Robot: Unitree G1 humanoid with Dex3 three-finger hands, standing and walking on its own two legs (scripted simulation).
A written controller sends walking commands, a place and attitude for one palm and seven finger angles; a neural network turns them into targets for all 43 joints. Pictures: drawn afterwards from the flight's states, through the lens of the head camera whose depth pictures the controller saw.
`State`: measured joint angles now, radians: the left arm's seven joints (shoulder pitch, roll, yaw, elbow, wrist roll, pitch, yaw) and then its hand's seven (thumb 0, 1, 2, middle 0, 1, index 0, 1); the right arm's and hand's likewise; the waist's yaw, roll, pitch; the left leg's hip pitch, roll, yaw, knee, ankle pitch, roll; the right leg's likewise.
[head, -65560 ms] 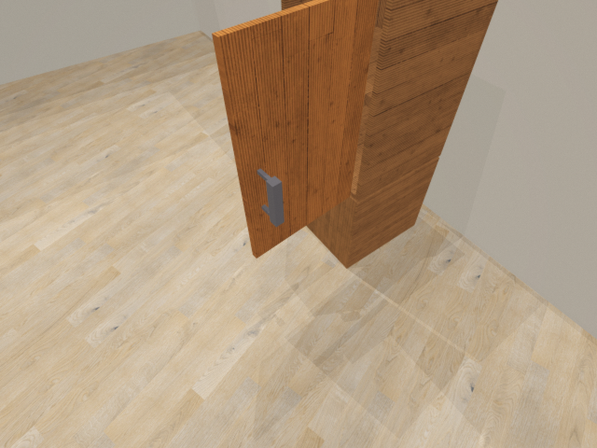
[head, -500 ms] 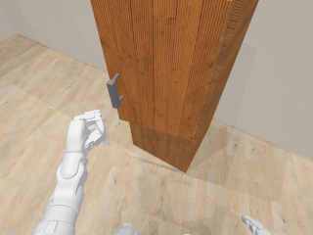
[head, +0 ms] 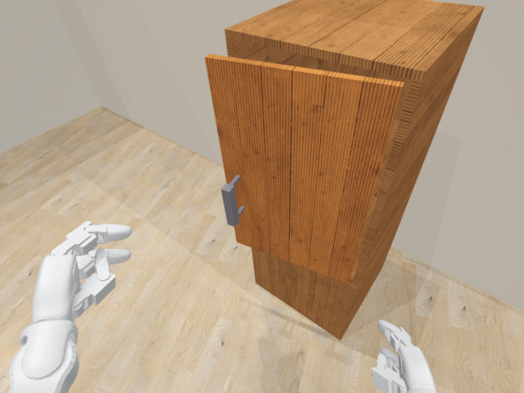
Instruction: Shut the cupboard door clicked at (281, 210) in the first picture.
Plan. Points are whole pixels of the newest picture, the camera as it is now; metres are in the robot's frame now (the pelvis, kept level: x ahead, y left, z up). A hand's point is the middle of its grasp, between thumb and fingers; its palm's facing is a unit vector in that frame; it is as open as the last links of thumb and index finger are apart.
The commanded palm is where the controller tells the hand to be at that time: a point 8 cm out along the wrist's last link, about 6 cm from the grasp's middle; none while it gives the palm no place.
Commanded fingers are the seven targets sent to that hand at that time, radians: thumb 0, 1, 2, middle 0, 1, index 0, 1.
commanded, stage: draw the hand back to the body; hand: left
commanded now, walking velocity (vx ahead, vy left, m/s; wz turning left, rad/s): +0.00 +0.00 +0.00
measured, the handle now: (235, 200) +0.60 +0.15 -0.11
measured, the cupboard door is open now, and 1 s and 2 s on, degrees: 12 12 12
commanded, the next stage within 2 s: step back with the hand held close in 0.56 s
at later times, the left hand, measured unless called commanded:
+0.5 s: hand (60, 291) +0.18 +0.26 +0.15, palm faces +0.45 -0.80 -0.39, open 7.4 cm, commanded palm +0.14 +0.29 +0.18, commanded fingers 0.00 0.90 0.90 -0.20 -0.30 -0.20 -0.30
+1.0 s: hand (41, 285) +0.19 +0.28 +0.16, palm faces +0.37 -0.78 -0.50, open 7.4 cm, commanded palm +0.13 +0.32 +0.18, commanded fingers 0.00 0.90 0.90 -0.20 -0.30 -0.20 -0.30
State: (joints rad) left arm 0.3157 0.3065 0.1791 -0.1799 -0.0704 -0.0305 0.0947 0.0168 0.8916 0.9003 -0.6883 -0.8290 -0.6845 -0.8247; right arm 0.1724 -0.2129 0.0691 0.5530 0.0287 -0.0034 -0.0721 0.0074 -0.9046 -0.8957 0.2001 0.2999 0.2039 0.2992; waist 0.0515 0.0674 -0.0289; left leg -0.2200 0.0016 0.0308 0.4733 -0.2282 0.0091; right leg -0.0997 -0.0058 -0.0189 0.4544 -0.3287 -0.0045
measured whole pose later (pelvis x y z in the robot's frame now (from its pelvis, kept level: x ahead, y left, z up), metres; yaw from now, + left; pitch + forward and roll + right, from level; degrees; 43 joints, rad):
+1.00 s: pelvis -0.02 +0.02 +0.00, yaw -1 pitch +1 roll -1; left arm 0.53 0.42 0.39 -0.40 -0.08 -0.14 0.12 0.02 0.88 0.90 -0.22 -0.31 -0.21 -0.30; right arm 0.18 -0.26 -0.01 0.57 0.02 0.02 -0.09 0.01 -0.91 -0.90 0.20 0.30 0.20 0.30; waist 0.01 0.06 -0.01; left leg -0.30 0.00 0.05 0.49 -0.20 0.04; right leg -0.18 -0.01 0.00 0.46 -0.29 0.02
